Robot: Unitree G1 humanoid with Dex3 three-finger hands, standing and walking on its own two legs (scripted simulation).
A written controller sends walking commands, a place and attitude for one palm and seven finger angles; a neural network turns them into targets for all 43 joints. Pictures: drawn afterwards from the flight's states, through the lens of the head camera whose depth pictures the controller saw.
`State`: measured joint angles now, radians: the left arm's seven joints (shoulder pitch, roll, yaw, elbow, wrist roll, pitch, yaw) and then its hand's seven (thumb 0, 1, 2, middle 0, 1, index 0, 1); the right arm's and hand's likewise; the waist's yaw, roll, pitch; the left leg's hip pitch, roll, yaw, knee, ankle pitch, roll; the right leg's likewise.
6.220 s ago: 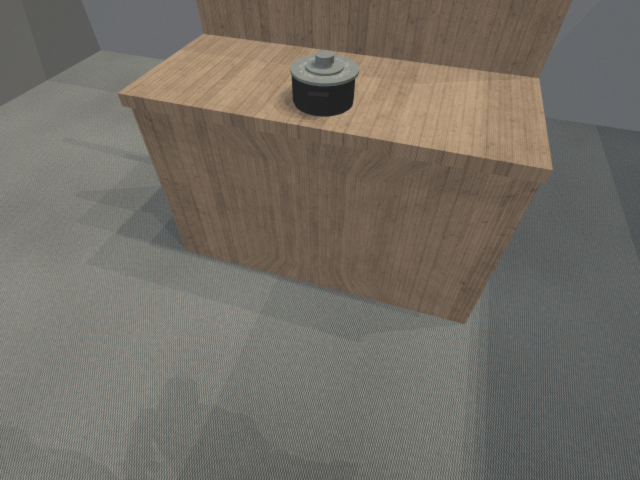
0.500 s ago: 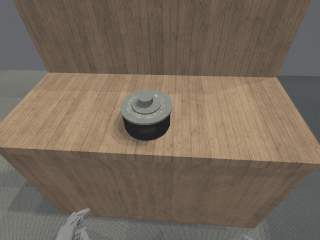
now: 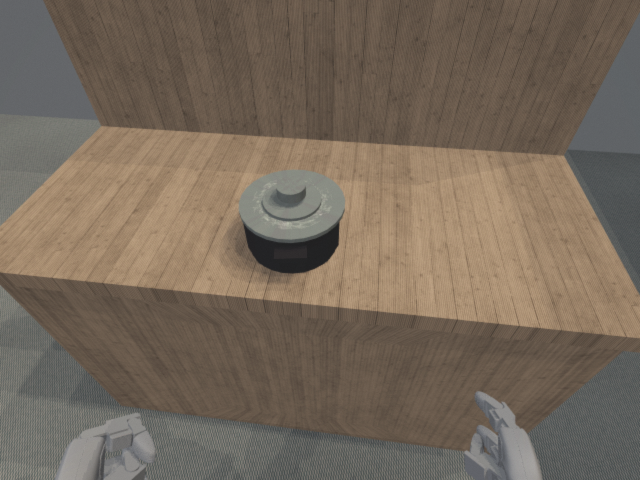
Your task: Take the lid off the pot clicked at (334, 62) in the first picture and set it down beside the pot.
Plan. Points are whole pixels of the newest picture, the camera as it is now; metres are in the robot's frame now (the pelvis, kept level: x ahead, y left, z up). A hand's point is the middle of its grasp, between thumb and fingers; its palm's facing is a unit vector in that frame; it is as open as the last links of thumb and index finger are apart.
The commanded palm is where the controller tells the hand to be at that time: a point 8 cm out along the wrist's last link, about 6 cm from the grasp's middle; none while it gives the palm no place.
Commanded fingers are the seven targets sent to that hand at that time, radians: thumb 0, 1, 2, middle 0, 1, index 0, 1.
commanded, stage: raise the hand higher, near the body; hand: left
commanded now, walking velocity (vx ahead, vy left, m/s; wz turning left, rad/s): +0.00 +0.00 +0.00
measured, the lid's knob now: (291, 189) +0.53 +0.11 +0.07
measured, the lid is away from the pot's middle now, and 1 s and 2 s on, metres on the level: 0.00 0.00 0.00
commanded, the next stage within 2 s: reach forward and open the fingers in 0.82 s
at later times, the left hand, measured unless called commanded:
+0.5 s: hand (126, 418) +0.17 +0.24 +0.04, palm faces +0.23 -0.89 -0.39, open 3.1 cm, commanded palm +0.12 +0.28 +0.08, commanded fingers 0.00 0.90 0.90 -1.30 -1.50 -1.30 -1.50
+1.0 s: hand (113, 372) +0.19 +0.24 +0.10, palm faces +0.19 -0.71 -0.68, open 3.1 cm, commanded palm +0.15 +0.28 +0.13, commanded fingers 0.00 0.77 0.92 -1.21 -1.38 -1.21 -1.38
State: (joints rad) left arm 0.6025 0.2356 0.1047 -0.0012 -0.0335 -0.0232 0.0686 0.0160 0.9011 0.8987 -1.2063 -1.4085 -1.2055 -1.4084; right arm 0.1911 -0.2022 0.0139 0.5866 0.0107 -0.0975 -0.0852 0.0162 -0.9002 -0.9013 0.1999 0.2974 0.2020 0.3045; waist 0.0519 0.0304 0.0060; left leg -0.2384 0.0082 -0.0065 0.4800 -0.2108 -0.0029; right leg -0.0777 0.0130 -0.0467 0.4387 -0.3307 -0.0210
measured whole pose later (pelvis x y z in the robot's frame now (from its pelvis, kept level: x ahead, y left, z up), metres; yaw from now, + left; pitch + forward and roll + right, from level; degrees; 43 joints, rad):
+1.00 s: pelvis +0.01 +0.01 +0.00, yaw -1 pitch -1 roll +0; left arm 0.56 0.38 0.17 -0.40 0.23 -0.01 0.10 0.02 0.89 0.90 -1.29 -1.50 -1.29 -1.50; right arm 0.19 -0.22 0.02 0.56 0.00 -0.03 -0.05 0.02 -0.90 -0.90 0.20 0.30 0.20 0.30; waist 0.07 0.06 0.00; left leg -0.24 0.00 0.02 0.47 -0.22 0.01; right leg -0.08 0.00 -0.02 0.43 -0.33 -0.01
